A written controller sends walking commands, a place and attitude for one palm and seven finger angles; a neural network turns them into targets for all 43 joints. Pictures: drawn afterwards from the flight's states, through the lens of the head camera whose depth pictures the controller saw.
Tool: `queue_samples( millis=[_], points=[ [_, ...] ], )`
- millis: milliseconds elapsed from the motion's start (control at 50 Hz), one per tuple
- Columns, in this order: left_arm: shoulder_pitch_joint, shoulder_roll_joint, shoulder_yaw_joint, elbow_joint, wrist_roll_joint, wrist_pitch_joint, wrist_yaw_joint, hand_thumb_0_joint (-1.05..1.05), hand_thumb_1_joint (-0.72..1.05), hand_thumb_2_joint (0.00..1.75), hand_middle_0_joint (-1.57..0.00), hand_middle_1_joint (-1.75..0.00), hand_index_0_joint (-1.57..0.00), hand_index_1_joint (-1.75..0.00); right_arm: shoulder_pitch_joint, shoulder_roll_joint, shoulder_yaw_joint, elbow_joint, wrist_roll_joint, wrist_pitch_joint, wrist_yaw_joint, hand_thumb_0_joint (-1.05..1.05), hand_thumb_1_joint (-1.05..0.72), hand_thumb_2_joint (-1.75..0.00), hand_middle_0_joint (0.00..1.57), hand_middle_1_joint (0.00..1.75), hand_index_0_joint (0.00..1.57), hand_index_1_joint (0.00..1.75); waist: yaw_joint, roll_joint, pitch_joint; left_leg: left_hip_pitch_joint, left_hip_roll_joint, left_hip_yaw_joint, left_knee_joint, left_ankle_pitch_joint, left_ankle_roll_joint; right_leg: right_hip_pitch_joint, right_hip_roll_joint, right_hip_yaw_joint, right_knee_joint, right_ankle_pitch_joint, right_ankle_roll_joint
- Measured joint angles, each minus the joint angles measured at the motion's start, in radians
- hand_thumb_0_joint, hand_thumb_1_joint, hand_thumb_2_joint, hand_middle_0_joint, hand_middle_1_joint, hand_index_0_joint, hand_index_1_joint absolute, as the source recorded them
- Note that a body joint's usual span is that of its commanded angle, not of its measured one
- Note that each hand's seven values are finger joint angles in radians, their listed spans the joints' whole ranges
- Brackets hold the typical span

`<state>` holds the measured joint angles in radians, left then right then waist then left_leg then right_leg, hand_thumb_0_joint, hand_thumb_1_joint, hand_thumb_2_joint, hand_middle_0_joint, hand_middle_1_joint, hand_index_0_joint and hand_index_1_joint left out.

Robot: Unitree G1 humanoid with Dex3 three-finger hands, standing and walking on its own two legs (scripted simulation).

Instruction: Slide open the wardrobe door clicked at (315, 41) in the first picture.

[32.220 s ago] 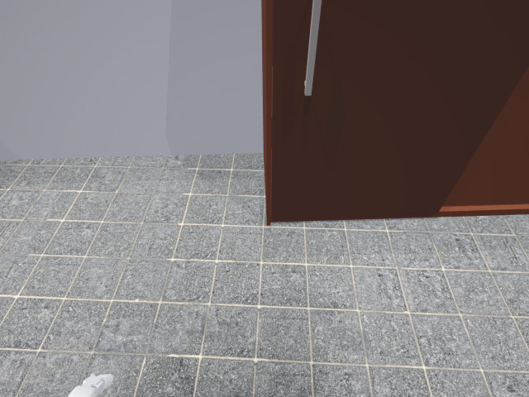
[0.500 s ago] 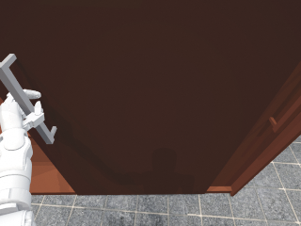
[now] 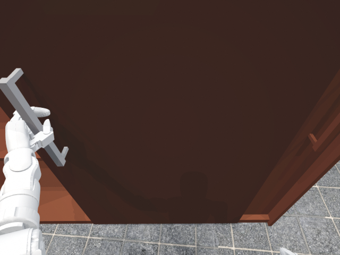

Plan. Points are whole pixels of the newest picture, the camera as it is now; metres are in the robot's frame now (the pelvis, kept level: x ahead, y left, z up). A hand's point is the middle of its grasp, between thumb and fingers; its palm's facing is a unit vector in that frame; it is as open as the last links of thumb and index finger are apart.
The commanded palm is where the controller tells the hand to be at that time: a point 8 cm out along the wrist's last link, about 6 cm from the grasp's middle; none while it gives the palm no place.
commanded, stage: stop walking and hold the door there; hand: left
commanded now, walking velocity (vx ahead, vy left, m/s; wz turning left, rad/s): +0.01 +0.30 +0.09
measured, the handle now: (42, 124) +0.39 +0.35 +0.10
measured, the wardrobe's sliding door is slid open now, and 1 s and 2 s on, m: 0.59 0.58 0.58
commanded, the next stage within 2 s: loosen the grip on the handle in 1.32 s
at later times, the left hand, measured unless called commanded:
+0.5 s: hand (45, 135) +0.36 +0.33 +0.10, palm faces +0.35 -0.91 -0.21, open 5.2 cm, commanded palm +0.32 +0.35 +0.09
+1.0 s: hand (46, 134) +0.36 +0.32 +0.10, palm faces +0.44 -0.86 -0.24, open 5.2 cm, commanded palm +0.32 +0.35 +0.09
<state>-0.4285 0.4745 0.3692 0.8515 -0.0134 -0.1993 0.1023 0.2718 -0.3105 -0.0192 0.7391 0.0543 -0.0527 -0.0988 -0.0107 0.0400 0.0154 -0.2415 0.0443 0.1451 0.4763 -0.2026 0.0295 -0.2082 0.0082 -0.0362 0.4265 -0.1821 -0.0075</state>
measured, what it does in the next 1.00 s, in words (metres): steps on the spot: right foot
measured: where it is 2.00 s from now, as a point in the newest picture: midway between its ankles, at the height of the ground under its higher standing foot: outside the picture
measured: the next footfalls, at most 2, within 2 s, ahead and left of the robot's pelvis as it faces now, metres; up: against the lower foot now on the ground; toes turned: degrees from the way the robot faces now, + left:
right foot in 0.76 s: +0.05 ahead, -0.06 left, +0.00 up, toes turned +1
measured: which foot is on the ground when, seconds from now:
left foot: down 0.00-1.00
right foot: down 0.00-0.24, up 0.26-0.74, down 0.76-1.00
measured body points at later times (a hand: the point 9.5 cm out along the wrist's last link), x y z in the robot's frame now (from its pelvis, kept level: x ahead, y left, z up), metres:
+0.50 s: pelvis -0.03 +0.07 +0.00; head -0.01 +0.08 +0.45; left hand +0.33 +0.37 +0.12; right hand +0.09 -0.14 -0.12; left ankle +0.03 +0.12 -0.74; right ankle -0.02 -0.06 -0.69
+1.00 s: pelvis +0.00 +0.04 +0.00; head +0.00 +0.03 +0.45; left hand +0.33 +0.37 +0.12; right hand +0.13 -0.23 -0.11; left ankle +0.03 +0.12 -0.74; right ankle +0.01 -0.06 -0.74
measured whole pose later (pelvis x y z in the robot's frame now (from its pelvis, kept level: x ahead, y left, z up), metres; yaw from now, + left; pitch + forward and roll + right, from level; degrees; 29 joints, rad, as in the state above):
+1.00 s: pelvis +0.00 +0.04 +0.00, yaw +1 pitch -1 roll +0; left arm -0.42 0.40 0.25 0.72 -0.05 -0.19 0.12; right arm 0.25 -0.28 0.00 0.73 0.05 -0.08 -0.10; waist 0.03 0.02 0.03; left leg -0.23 0.01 0.14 0.43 -0.18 0.05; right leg -0.19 0.03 -0.02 0.45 -0.23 -0.03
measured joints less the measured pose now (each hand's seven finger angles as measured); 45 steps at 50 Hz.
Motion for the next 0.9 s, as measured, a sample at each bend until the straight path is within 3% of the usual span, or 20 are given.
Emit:
queue_samples(
  millis=[100, 160, 220, 260, 320, 360, 400, 480, 560, 680, 760, 800, 900],
  points=[
    [-0.017, -0.033, -0.022, -0.016, 0.005, -0.012, -0.007, -0.09, 0.71, 0.77, -0.45, -1.4, -0.45, -1.4, -0.015, -0.003, -0.009, -0.007, 0.0, 0.032, 0.006, 0.01, -0.91, -0.9, 0.2, 0.3, 0.2, 0.3, 0.005, 0.004, 0.015, -0.022, -0.042, -0.065, 0.05, -0.097, -0.018, -0.009, -0.033, 0.002, 0.006, 0.004, 0.019],
    [-0.034, -0.051, -0.043, -0.037, 0.01, -0.014, -0.017, -0.09, 0.71, 0.76, -0.45, -1.4, -0.45, -1.4, -0.022, 0.001, -0.008, -0.013, -0.004, 0.044, 0.009, 0.01, -0.91, -0.9, 0.2, 0.3, 0.2, 0.3, -0.009, -0.019, 0.025, -0.009, -0.05, -0.056, 0.007, -0.04, -0.021, -0.024, -0.077, -0.002, 0.035, -0.006, 0.042],
    [-0.052, -0.063, -0.071, -0.061, 0.014, -0.018, -0.027, -0.1, 0.7, 0.77, -0.45, -1.4, -0.45, -1.4, -0.035, 0.004, -0.008, -0.024, -0.007, 0.053, 0.007, 0.01, -0.91, -0.9, 0.2, 0.3, 0.2, 0.3, -0.013, -0.037, 0.044, -0.004, -0.069, -0.015, -0.012, 0.038, 0.018, -0.043, -0.115, 0.003, 0.081, -0.023, 0.066],
    [-0.057, -0.069, -0.097, -0.079, 0.008, -0.024, -0.022, -0.1, 0.7, 0.78, -0.45, -1.4, -0.45, -1.4, -0.041, 0.009, -0.009, -0.037, -0.005, 0.058, 0.006, 0.01, -0.91, -0.9, 0.2, 0.3, 0.2, 0.3, 0.0, -0.039, 0.052, -0.016, -0.08, 0.006, 0.007, 0.022, 0.053, -0.078, -0.128, 0.022, 0.138, -0.086, 0.052],
    [-0.059, -0.092, -0.121, -0.104, -0.005, -0.02, 0.0, -0.09, 0.71, 0.78, -0.45, -1.4, -0.44, -1.4, -0.051, 0.029, 0.002, -0.048, -0.002, 0.053, 0.0, 0.01, -0.91, -0.9, 0.2, 0.3, 0.2, 0.3, 0.007, -0.013, 0.063, -0.027, -0.079, 0.02, 0.001, 0.023, 0.079, -0.17, -0.108, 0.026, 0.394, -0.251, 0.023],
    [-0.065, -0.104, -0.135, -0.11, -0.007, -0.018, 0.007, -0.09, 0.71, 0.77, -0.45, -1.4, -0.44, -1.4, -0.049, 0.058, 0.015, -0.042, 0.0, 0.043, -0.002, 0.01, -0.91, -0.9, 0.2, 0.3, 0.2, 0.3, 0.002, -0.003, 0.065, -0.024, -0.079, 0.01, -0.027, 0.045, 0.084, -0.206, -0.085, 0.018, 0.521, -0.253, 0.019],
    [-0.077, -0.111, -0.152, -0.118, -0.01, -0.011, 0.006, -0.08, 0.72, 0.77, -0.45, -1.4, -0.44, -1.4, -0.038, 0.094, 0.034, -0.029, 0.002, 0.034, 0.0, 0.01, -0.91, -0.9, 0.2, 0.3, 0.2, 0.3, 0.008, -0.014, 0.065, -0.014, -0.084, 0.002, -0.06, 0.065, 0.085, -0.213, -0.07, 0.007, 0.558, -0.232, 0.023],
    [-0.088, -0.115, -0.184, -0.146, -0.017, 0.01, 0.006, -0.07, 0.73, 0.78, -0.45, -1.4, -0.43, -1.4, -0.017, 0.141, 0.076, -0.011, -0.005, 0.014, 0.004, 0.01, -0.91, -0.9, 0.2, 0.3, 0.2, 0.3, 0.029, -0.042, 0.067, 0.005, -0.087, 0.0, -0.103, 0.088, 0.08, -0.19, -0.049, -0.006, 0.488, -0.197, 0.018],
    [-0.081, -0.112, -0.196, -0.172, -0.022, 0.029, 0.009, -0.08, 0.74, 0.77, -0.45, -1.4, -0.42, -1.4, -0.011, 0.147, 0.094, -0.005, -0.015, -0.005, 0.004, 0.01, -0.9, -0.89, 0.21, 0.3, 0.2, 0.3, 0.034, -0.039, 0.077, 0.022, -0.085, 0.0, -0.13, 0.1, 0.077, -0.15, -0.035, -0.001, 0.375, -0.192, 0.01],
    [-0.08, -0.107, -0.195, -0.175, -0.032, 0.051, 0.014, -0.08, 0.74, 0.76, -0.45, -1.4, -0.43, -1.4, -0.017, 0.122, 0.087, 0.002, -0.023, -0.025, 0.005, 0.01, -0.9, -0.89, 0.21, 0.3, 0.2, 0.3, 0.04, -0.034, 0.085, 0.037, -0.079, -0.003, -0.148, 0.109, 0.07, -0.071, -0.019, 0.003, 0.192, -0.195, 0.003],
    [-0.08, -0.093, -0.179, -0.158, -0.032, 0.052, 0.011, -0.09, 0.73, 0.77, -0.45, -1.4, -0.44, -1.4, -0.026, 0.093, 0.074, -0.002, -0.024, -0.031, 0.009, 0.01, -0.9, -0.9, 0.21, 0.3, 0.2, 0.3, 0.046, -0.042, 0.078, 0.023, -0.081, 0.003, -0.112, 0.087, 0.06, -0.002, -0.018, 0.018, 0.037, -0.102, -0.006],
    [-0.075, -0.086, -0.164, -0.145, -0.028, 0.046, 0.009, -0.09, 0.72, 0.77, -0.45, -1.4, -0.44, -1.4, -0.037, 0.076, 0.065, 0.0, -0.026, -0.031, 0.009, 0.01, -0.9, -0.9, 0.21, 0.3, 0.2, 0.3, 0.04, -0.035, 0.079, 0.019, -0.072, 0.001, -0.087, 0.071, 0.051, 0.009, -0.011, 0.017, 0.013, -0.012, -0.006],
    [-0.039, -0.079, -0.139, -0.129, -0.037, 0.037, 0.016, -0.09, 0.71, 0.79, -0.45, -1.4, -0.45, -1.4, -0.032, 0.045, 0.035, -0.006, -0.015, -0.032, 0.007, 0.01, -0.91, -0.9, 0.2, 0.3, 0.2, 0.3, 0.039, -0.024, 0.044, 0.012, -0.051, -0.002, -0.06, 0.043, 0.031, 0.011, 0.008, 0.015, 0.018, -0.032, -0.014]
  ],
)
